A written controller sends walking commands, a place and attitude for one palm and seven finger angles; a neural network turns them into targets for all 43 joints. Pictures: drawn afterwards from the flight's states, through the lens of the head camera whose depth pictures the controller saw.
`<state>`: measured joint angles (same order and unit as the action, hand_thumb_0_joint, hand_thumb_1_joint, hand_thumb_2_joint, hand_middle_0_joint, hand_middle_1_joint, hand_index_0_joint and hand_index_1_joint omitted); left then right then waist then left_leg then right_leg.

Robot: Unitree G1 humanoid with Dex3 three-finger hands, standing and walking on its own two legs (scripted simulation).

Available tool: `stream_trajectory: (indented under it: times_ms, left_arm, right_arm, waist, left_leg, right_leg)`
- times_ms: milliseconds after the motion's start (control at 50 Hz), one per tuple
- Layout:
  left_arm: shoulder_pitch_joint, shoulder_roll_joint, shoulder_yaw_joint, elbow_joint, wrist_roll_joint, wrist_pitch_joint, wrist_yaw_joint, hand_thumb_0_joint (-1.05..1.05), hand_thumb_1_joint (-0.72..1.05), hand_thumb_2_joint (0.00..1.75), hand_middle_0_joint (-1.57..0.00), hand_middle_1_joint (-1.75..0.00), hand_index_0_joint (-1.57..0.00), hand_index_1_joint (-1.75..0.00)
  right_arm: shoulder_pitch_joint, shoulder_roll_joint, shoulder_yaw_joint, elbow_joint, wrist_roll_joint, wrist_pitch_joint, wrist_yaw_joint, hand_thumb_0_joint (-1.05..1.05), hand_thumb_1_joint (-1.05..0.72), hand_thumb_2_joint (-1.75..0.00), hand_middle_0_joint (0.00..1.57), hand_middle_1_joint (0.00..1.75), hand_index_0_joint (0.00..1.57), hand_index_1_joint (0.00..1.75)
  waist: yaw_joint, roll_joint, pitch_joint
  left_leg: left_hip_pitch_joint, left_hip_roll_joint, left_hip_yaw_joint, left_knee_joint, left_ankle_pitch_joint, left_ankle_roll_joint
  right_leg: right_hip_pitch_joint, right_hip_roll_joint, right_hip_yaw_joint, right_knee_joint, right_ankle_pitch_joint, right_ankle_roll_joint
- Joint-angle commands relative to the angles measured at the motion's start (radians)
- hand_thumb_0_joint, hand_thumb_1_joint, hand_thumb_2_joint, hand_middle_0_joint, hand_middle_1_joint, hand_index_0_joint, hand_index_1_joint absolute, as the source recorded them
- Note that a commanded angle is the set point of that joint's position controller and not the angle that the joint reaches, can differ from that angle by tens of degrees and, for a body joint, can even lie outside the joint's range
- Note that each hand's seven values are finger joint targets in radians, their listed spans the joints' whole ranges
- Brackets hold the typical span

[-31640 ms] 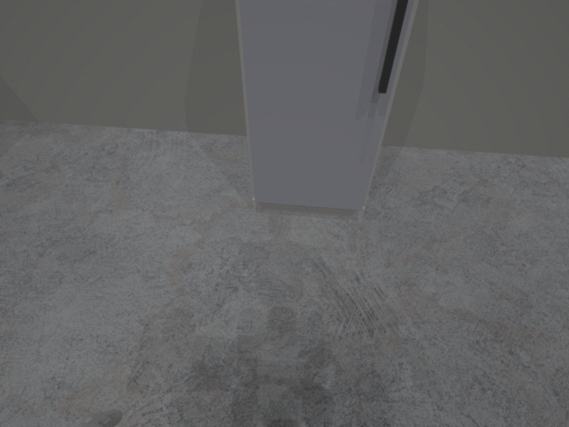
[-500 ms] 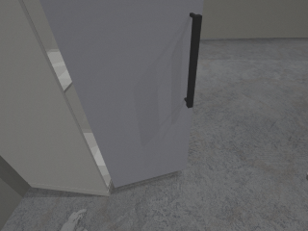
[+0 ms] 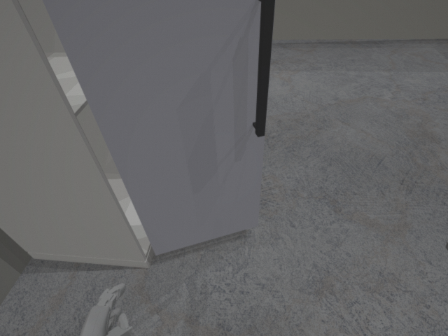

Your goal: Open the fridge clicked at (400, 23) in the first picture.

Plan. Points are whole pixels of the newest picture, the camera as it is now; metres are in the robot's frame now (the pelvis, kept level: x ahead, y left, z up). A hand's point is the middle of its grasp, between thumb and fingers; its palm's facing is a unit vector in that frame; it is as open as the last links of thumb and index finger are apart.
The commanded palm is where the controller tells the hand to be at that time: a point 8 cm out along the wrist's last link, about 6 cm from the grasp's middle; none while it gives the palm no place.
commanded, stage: stop stepping back and stand still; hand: right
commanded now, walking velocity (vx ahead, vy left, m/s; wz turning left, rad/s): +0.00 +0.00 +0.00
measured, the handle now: (260, 75) +0.74 -0.07 +0.14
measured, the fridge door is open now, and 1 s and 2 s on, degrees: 67 67 67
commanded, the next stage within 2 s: let the arm hang, fingers relaxed in 0.62 s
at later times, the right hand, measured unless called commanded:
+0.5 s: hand (427, 209) +0.25 -0.26 +0.18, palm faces +0.39 +0.79 -0.46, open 7.4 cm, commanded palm +0.18 -0.30 +0.19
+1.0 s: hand out of the picture +0.10 -0.18 -0.15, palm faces +0.02 +0.99 -0.15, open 7.2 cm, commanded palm none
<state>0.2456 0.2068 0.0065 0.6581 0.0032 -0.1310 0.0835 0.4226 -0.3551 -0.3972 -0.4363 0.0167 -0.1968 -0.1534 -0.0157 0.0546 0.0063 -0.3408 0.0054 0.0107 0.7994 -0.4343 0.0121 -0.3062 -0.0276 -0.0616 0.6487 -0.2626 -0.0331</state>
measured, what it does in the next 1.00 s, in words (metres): stands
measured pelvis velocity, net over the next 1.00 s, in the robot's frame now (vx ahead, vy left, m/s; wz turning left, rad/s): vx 0.03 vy -0.01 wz -0.03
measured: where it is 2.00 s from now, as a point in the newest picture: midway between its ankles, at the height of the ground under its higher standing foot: outside the picture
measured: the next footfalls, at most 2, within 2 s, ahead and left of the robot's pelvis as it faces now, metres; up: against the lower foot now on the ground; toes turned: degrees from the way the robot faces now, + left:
none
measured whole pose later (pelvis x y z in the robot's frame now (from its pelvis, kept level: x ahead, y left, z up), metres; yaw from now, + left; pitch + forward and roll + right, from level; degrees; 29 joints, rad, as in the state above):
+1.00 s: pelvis +0.03 -0.01 +0.01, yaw -2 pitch +0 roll +0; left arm 0.22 0.23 -0.01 0.89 0.03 0.02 0.00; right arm 0.26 -0.17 0.00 0.85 -0.02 0.06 -0.01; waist 0.03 0.03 0.02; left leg -0.25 0.02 0.03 0.56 -0.30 -0.01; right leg -0.29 0.02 -0.02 0.57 -0.27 -0.03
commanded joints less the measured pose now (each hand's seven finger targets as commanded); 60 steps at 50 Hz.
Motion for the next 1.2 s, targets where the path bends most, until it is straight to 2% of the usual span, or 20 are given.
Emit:
stream_trajectory:
  times_ms: [0, 40, 80, 100, 140, 160, 200, 240, 260, 300, 500, 680, 700, 720, 740, 820, 920, 1020, 1080, 1180]
  left_arm:
    - [-0.098, 0.091, 0.033, -0.153, 0.004, -0.087, -0.024, 0.0, 0.9, 0.9, -0.2, -0.3, -0.2, -0.3]
    - [-0.097, 0.099, 0.029, -0.157, 0.001, -0.088, -0.034, 0.0, 0.9, 0.9, -0.2, -0.3, -0.2, -0.3]
    - [-0.1, 0.104, 0.026, -0.176, -0.001, -0.071, -0.035, 0.0, 0.9, 0.9, -0.2, -0.3, -0.2, -0.3]
    - [-0.095, 0.108, 0.033, -0.182, -0.001, -0.062, -0.033, 0.0, 0.9, 0.9, -0.2, -0.3, -0.2, -0.3]
    - [-0.084, 0.107, 0.036, -0.181, 0.002, -0.057, -0.029, 0.0, 0.9, 0.9, -0.2, -0.3, -0.2, -0.3]
    - [-0.063, 0.103, 0.042, -0.16, -0.009, -0.052, -0.031, 0.0, 0.9, 0.9, -0.2, -0.3, -0.2, -0.3]
    - [-0.081, 0.107, 0.039, -0.165, -0.012, -0.044, -0.026, 0.0, 0.9, 0.9, -0.2, -0.3, -0.2, -0.3]
    - [-0.115, 0.116, 0.036, -0.168, -0.01, -0.047, -0.012, 0.0, 0.9, 0.9, -0.2, -0.3, -0.2, -0.3]
    - [-0.121, 0.115, 0.03, -0.17, -0.008, -0.046, -0.009, 0.0, 0.9, 0.9, -0.2, -0.3, -0.2, -0.3]
    - [-0.131, 0.114, 0.024, -0.177, -0.009, -0.042, -0.005, 0.0, 0.9, 0.9, -0.2, -0.3, -0.2, -0.3]
    - [-0.114, 0.113, 0.041, -0.207, -0.018, -0.024, -0.015, 0.0, 0.9, 0.9, -0.2, -0.3, -0.2, -0.3]
    - [-0.134, 0.12, 0.038, -0.213, -0.021, -0.003, 0.003, 0.0, 0.9, 0.9, -0.2, -0.3, -0.2, -0.3]
    - [-0.18, 0.304, 0.079, 0.008, -0.025, -0.048, -0.092, 0.0, 0.9, 0.9, -0.2, -0.3, -0.2, -0.3]
    - [-0.108, 0.245, 0.081, 0.002, -0.02, 0.021, -0.094, 0.0, 0.9, 0.9, -0.2, -0.3, -0.2, -0.3]
    - [-0.079, 0.207, 0.071, 0.015, -0.006, 0.038, -0.091, 0.0, 0.9, 0.9, -0.2, -0.3, -0.2, -0.3]
    - [-0.065, 0.187, 0.043, 0.034, 0.023, 0.094, -0.083, 0.0, 0.9, 0.9, -0.2, -0.3, -0.2, -0.3]
    - [-0.069, 0.146, 0.012, 0.143, 0.031, 0.122, -0.075, 0.0, 0.9, 0.9, -0.2, -0.3, -0.2, -0.3]
    - [-0.009, 0.095, 0.008, 0.253, 0.028, 0.127, -0.058, 0.0, 0.9, 0.9, -0.2, -0.3, -0.2, -0.3]
    - [0.042, 0.083, 0.012, 0.295, 0.021, 0.13, -0.053, 0.0, 0.9, 0.9, -0.2, -0.3, -0.2, -0.3]
    - [0.102, 0.063, 0.015, 0.352, 0.015, 0.131, -0.048, 0.0, 0.9, 0.9, -0.2, -0.3, -0.2, -0.3]
  right_arm:
    - [-0.048, -0.255, -0.145, -0.298, -0.008, -0.086, -0.012, 0.0, -0.9, -0.9, 0.2, 0.3, 0.2, 0.3]
    - [0.063, -0.254, -0.168, -0.297, -0.006, -0.085, -0.013, 0.0, -0.9, -0.9, 0.2, 0.3, 0.2, 0.3]
    - [0.08, -0.243, -0.162, -0.265, -0.006, -0.087, -0.007, 0.0, -0.9, -0.9, 0.2, 0.3, 0.2, 0.3]
    - [0.061, -0.24, -0.157, -0.245, -0.004, -0.09, -0.002, 0.0, -0.9, -0.9, 0.2, 0.3, 0.2, 0.3]
    - [0.034, -0.241, -0.163, -0.179, 0.013, -0.085, 0.001, 0.0, -0.9, -0.9, 0.2, 0.3, 0.2, 0.3]
    - [0.013, -0.227, -0.146, -0.168, 0.019, -0.074, 0.0, 0.0, -0.9, -0.9, 0.2, 0.3, 0.2, 0.3]
    - [0.004, -0.222, -0.133, -0.176, 0.021, -0.07, -0.004, 0.0, -0.9, -0.9, 0.2, 0.3, 0.2, 0.3]
    - [-0.01, -0.221, -0.118, -0.199, 0.017, -0.076, -0.003, 0.0, -0.9, -0.9, 0.2, 0.3, 0.2, 0.3]
    - [-0.003, -0.216, -0.113, -0.21, 0.014, -0.081, -0.003, 0.0, -0.9, -0.9, 0.2, 0.3, 0.2, 0.3]
    - [-0.014, -0.221, -0.109, -0.226, 0.006, -0.084, -0.007, 0.0, -0.9, -0.9, 0.2, 0.3, 0.2, 0.3]
    - [0.132, -0.244, -0.167, -0.272, 0.029, -0.093, -0.011, 0.0, -0.9, -0.9, 0.2, 0.3, 0.2, 0.3]
    - [0.085, -0.214, -0.124, -0.189, 0.038, -0.07, -0.005, 0.0, -0.9, -0.9, 0.2, 0.3, 0.2, 0.3]
    - [0.012, -0.078, 0.289, 0.548, -0.05, 0.082, 0.138, 0.0, -0.9, -0.9, 0.2, 0.3, 0.2, 0.3]
    - [0.018, -0.049, 0.264, 0.576, -0.045, 0.163, 0.156, 0.0, -0.9, -0.9, 0.2, 0.3, 0.2, 0.3]
    - [-0.015, -0.012, 0.285, 0.619, -0.053, 0.173, 0.159, 0.0, -0.9, -0.9, 0.2, 0.3, 0.2, 0.3]
    - [-0.143, -0.025, 0.319, 0.846, -0.05, 0.191, 0.156, 0.0, -0.9, -0.9, 0.2, 0.3, 0.2, 0.3]
    - [-0.19, -0.008, 0.355, 1.154, -0.037, 0.207, 0.142, 0.0, -0.9, -0.9, 0.2, 0.3, 0.2, 0.3]
    - [-0.133, 0.039, 0.352, 1.351, -0.03, 0.199, 0.137, 0.0, -0.9, -0.9, 0.2, 0.3, 0.2, 0.3]
    - [-0.124, 0.052, 0.364, 1.416, -0.027, 0.194, 0.138, 0.0, -0.9, -0.9, 0.2, 0.3, 0.2, 0.3]
    - [-0.094, 0.077, 0.376, 1.494, -0.026, 0.193, 0.133, 0.0, -0.9, -0.9, 0.2, 0.3, 0.2, 0.3]
  waist:
    - [0.018, -0.253, 0.045]
    - [0.001, -0.267, -0.021]
    - [0.008, -0.21, -0.038]
    - [0.017, -0.123, -0.028]
    - [0.036, 0.022, -0.02]
    - [0.032, 0.074, -0.04]
    - [0.03, 0.067, -0.055]
    - [0.023, -0.057, -0.074]
    - [0.017, -0.137, -0.074]
    - [0.007, -0.176, -0.077]
    - [0.016, -0.13, -0.176]
    - [0.018, -0.077, -0.105]
    - [0.064, -0.083, -0.037]
    - [0.045, -0.083, -0.111]
    - [0.038, -0.023, -0.122]
    - [0.039, 0.165, -0.051]
    - [0.016, -0.084, -0.008]
    - [0.011, -0.245, -0.023]
    - [0.015, -0.159, -0.024]
    - [0.017, -0.094, 0.019]
  left_leg:
    - [-0.085, 0.028, -0.057, 0.139, -0.001, -0.012]
    - [0.085, 0.001, 0.018, -0.127, 0.008, -0.015]
    - [0.271, -0.006, 0.028, -0.352, 0.121, -0.006]
    - [0.27, 0.025, -0.052, -0.434, 0.127, 0.021]
    - [0.122, 0.199, -0.326, -0.539, 0.068, 0.104]
    - [0.084, 0.219, -0.353, -0.543, 0.052, 0.118]
    - [0.105, 0.196, -0.27, -0.484, 0.195, 0.103]
    - [0.101, 0.117, -0.151, -0.391, 0.278, 0.045]
    - [0.1, 0.064, -0.096, -0.34, 0.303, 0.018]
    - [0.143, 0.018, -0.028, -0.291, 0.318, -0.013]
    - [0.26, 0.063, -0.069, -0.327, 0.609, 0.013]
    - [0.184, 0.072, -0.11, -0.416, 0.432, 0.01]
    - [0.059, 0.153, -0.025, -0.256, 0.544, 0.028]
    - [0.047, 0.146, -0.069, -0.291, 0.43, 0.031]
    - [0.045, 0.132, -0.048, -0.277, 0.379, 0.032]
    - [0.023, 0.137, -0.088, -0.344, 0.268, 0.053]
    - [0.12, 0.084, -0.075, -0.355, 0.237, 0.026]
    - [0.177, 0.078, -0.066, -0.424, 0.194, 0.039]
    - [0.185, 0.076, -0.061, -0.45, 0.207, 0.039]
    - [0.169, 0.073, -0.044, -0.459, 0.202, 0.033]
  right_leg:
    - [-0.077, -0.262, 0.427, -0.488, -0.341, -0.16]
    - [-0.07, -0.194, 0.242, -0.41, -0.219, -0.096]
    - [-0.156, -0.128, 0.151, -0.303, -0.215, -0.048]
    - [-0.164, -0.071, 0.107, -0.219, -0.19, -0.021]
    - [-0.098, -0.005, 0.055, -0.042, -0.103, 0.009]
    - [-0.04, 0.002, 0.057, -0.01, -0.086, 0.015]
    - [0.03, -0.01, 0.065, -0.106, -0.002, 0.008]
    - [0.126, -0.046, 0.096, -0.225, 0.116, -0.002]
    - [0.141, -0.085, 0.151, -0.265, 0.19, -0.014]
    - [0.107, -0.133, 0.214, -0.311, 0.251, -0.027]
    - [0.112, -0.068, 0.103, -0.201, 0.407, 0.014]
    - [0.088, -0.053, 0.102, -0.234, 0.186, 0.005]
    - [0.023, -0.082, 0.119, -0.062, 0.306, 0.002]
    - [0.042, -0.089, 0.112, -0.091, 0.229, 0.009]
    - [0.026, -0.09, 0.125, -0.084, 0.214, 0.0]
    - [-0.011, -0.046, 0.155, -0.09, 0.122, -0.022]
    - [-0.013, -0.054, 0.171, -0.235, 0.153, -0.02]
    - [0.004, -0.051, 0.159, -0.287, 0.014, -0.017]
    - [0.022, -0.058, 0.162, -0.294, 0.012, -0.019]
    - [0.03, -0.069, 0.167, -0.324, 0.004, -0.026]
